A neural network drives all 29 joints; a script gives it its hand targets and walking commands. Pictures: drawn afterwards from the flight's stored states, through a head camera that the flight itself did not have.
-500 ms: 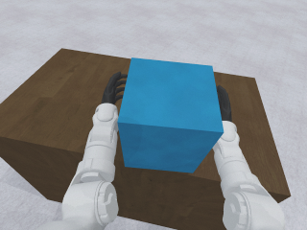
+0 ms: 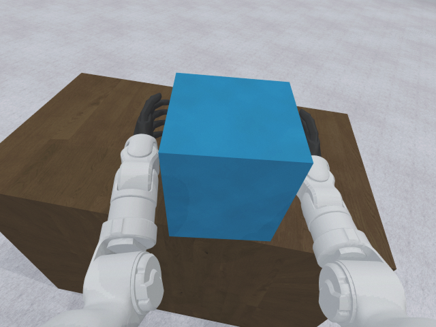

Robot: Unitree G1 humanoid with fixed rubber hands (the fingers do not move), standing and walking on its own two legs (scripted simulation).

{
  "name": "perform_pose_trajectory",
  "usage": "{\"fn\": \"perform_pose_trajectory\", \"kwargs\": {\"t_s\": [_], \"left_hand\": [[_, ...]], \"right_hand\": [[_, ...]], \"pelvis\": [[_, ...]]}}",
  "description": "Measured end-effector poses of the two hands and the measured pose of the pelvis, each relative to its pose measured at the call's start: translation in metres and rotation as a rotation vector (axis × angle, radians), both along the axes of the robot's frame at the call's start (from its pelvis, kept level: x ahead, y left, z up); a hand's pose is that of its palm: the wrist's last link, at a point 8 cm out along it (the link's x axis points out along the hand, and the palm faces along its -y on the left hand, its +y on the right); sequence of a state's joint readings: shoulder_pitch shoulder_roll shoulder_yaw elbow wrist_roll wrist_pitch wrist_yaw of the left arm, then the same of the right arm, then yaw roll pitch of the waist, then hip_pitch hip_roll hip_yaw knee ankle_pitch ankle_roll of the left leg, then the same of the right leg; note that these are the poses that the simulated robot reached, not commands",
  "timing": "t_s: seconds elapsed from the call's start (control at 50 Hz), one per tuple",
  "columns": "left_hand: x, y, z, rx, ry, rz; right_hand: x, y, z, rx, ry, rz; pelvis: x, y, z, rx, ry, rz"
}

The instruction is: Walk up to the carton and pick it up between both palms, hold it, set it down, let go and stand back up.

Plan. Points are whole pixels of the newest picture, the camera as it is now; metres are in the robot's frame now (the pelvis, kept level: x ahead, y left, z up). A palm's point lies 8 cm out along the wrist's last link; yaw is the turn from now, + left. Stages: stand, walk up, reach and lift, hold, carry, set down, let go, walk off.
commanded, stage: reach and lift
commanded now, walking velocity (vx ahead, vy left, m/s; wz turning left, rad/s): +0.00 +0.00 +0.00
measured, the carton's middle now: (226, 162) +0.39 +0.00 +0.11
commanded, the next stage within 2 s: none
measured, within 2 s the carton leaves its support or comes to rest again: neither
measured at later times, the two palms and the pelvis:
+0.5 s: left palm (146, 120) +0.39 +0.15 +0.20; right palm (323, 137) +0.37 -0.16 +0.19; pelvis +0.00 +0.01 +0.00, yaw +1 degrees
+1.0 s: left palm (144, 109) +0.38 +0.14 +0.23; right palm (331, 125) +0.37 -0.16 +0.22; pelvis -0.01 +0.00 +0.00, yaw +0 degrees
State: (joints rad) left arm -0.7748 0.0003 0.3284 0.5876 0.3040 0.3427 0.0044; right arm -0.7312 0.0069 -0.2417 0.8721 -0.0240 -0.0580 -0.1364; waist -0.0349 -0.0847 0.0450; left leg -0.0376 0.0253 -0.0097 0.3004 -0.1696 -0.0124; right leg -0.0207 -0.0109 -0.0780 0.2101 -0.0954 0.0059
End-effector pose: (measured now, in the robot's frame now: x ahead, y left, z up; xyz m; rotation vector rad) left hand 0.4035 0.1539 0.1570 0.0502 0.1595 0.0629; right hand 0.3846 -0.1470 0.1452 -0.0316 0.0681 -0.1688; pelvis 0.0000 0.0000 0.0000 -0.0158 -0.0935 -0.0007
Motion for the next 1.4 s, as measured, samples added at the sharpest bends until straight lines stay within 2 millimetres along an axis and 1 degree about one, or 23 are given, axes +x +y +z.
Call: {"fn": "perform_pose_trajectory", "kwargs": {"t_s": [0.08,0.2,0.28,0.32,0.48,0.62,0.72,0.78,0.9,1.02,1.14,1.4], "left_hand": [[-0.002,0.0,0.005,0.011,-0.008,-0.008],[-0.006,-0.003,0.02,0.016,-0.04,-0.006],[-0.006,-0.004,0.021,0.018,-0.002,-0.008],[-0.007,-0.004,0.026,0.024,-0.008,-0.007],[-0.012,-0.007,0.044,0.024,-0.048,-0.001],[-0.02,-0.011,0.043,0.033,-0.01,0.002],[-0.026,-0.012,0.048,0.027,-0.015,0.008],[-0.027,-0.013,0.054,0.019,-0.019,0.01],[-0.024,-0.013,0.064,0.01,0.003,0.014],[-0.025,-0.009,0.075,0.014,-0.007,0.018],[-0.026,-0.007,0.076,0.005,0.004,0.018],[-0.021,-0.009,0.084,0.004,0.007,0.013]], "right_hand": [[-0.002,0.0,0.006,0.017,-0.01,-0.005],[-0.006,-0.003,0.023,0.02,-0.042,-0.005],[-0.006,-0.004,0.024,0.013,-0.003,-0.005],[-0.007,-0.004,0.026,0.023,-0.01,-0.004],[-0.011,-0.008,0.048,0.025,-0.052,-0.001],[-0.016,-0.011,0.044,0.041,-0.014,0.007],[-0.021,-0.013,0.05,0.054,-0.022,0.01],[-0.022,-0.013,0.056,0.056,-0.025,0.01],[-0.019,-0.013,0.065,0.061,-0.004,0.01],[-0.016,-0.01,0.08,0.061,-0.013,0.02],[-0.016,-0.008,0.088,0.064,-0.002,0.022],[-0.012,-0.01,0.102,0.07,0.004,0.019]], "pelvis": [[0.001,0.002,-0.001,-0.003,-0.006,0.004],[0.001,0.006,-0.002,-0.008,-0.031,0.007],[0.001,0.007,-0.002,-0.004,-0.044,0.006],[0.0,0.008,-0.002,-0.005,-0.04,0.005],[-0.002,0.009,-0.003,-0.009,-0.056,0.009],[-0.005,0.007,-0.003,-0.006,-0.071,0.004],[-0.008,0.004,-0.004,-0.006,-0.074,0.007],[-0.01,0.003,-0.004,-0.003,-0.068,0.006],[-0.014,0.001,-0.003,0.003,-0.052,-0.002],[-0.014,0.0,-0.003,0.0,-0.047,0.002],[-0.012,0.0,-0.003,-0.002,-0.045,0.007],[-0.005,0.004,-0.003,-0.006,-0.028,-0.003]]}}
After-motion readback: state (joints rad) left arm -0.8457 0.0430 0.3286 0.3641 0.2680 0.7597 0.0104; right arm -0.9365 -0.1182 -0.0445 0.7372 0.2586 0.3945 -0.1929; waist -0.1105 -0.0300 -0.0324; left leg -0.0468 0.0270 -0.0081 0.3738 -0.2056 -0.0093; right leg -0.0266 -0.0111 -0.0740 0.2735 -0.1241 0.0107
